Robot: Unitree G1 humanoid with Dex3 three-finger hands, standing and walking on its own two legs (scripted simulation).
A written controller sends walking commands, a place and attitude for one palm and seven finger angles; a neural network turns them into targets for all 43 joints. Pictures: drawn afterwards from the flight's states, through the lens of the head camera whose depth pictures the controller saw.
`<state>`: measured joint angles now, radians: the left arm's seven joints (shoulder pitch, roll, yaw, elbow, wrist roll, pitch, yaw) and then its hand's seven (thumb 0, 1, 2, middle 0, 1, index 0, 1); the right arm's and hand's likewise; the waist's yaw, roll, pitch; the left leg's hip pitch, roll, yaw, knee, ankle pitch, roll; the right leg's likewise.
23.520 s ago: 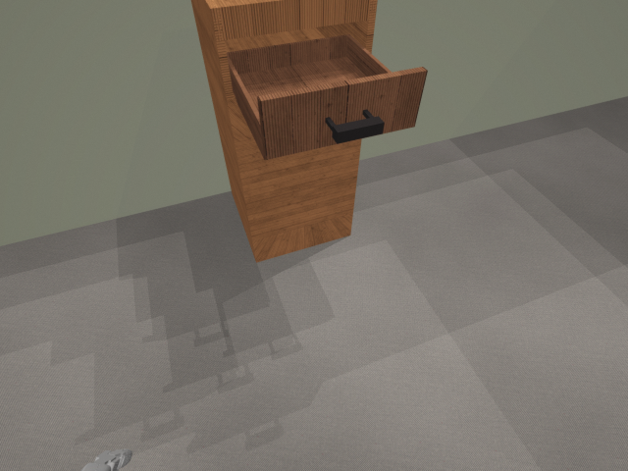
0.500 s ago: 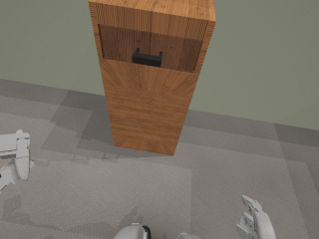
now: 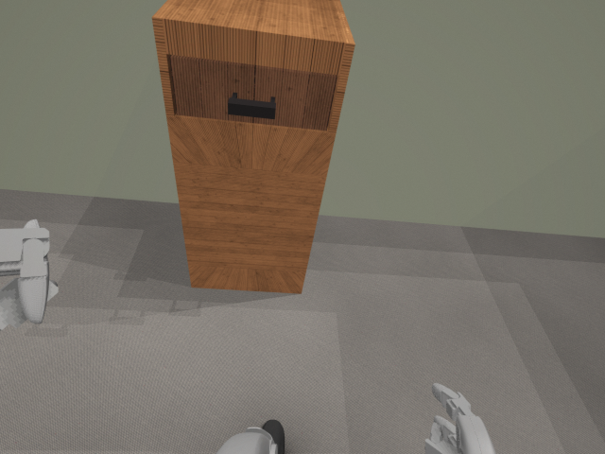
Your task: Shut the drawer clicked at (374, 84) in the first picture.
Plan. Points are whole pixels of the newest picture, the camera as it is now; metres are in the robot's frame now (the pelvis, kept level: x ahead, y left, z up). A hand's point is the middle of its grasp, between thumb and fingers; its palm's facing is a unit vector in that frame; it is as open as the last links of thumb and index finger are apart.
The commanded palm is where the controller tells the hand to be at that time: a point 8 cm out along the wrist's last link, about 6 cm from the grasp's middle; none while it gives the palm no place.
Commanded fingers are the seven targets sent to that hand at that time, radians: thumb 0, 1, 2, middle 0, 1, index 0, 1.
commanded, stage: stop stepping back and stand still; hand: left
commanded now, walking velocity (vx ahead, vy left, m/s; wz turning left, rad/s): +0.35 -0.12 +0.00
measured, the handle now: (253, 103) +0.82 +0.15 +0.07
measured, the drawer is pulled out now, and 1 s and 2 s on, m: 0.00 0.00 0.00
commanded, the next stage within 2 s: let the arm hang, fingers relaxed in 1.60 s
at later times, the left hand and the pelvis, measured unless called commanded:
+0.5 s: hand out of the picture +0.02 +0.31 +0.25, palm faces +0.37 -0.84 -0.40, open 3.2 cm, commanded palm -0.05 +0.36 +0.22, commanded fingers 0.00 0.90 0.90 -1.40 -1.60 -1.40 -1.60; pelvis -0.17 +0.07 +0.05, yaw +1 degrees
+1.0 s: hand out of the picture +0.03 +0.33 +0.22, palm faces +0.44 -0.79 -0.43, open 3.2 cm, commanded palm -0.06 +0.37 +0.22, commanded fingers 0.00 0.90 0.90 -1.40 -1.60 -1.40 -1.60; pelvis -0.17 +0.08 +0.02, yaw +3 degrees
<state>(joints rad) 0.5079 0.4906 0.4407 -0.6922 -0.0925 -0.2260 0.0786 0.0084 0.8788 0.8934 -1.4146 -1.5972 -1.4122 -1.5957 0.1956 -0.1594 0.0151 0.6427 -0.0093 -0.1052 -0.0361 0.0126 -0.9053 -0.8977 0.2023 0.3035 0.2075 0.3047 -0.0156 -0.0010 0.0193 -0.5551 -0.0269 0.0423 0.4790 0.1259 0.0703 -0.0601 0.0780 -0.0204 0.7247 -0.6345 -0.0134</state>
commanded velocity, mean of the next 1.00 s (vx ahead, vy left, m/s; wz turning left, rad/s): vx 0.21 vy -0.07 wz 0.00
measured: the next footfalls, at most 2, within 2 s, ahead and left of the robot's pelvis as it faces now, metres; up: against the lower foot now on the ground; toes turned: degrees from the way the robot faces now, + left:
left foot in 0.28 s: -0.08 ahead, +0.19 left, +0.00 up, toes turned +3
right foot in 0.70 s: -0.20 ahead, -0.05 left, +0.00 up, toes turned +2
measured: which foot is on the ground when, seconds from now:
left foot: down 0.00-0.06, up 0.08-0.26, down 0.28-0.66, up 0.68-0.88, down 0.90-1.00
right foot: down 0.00-0.28, up 0.30-0.68, down 0.70-0.92, up 0.94-1.00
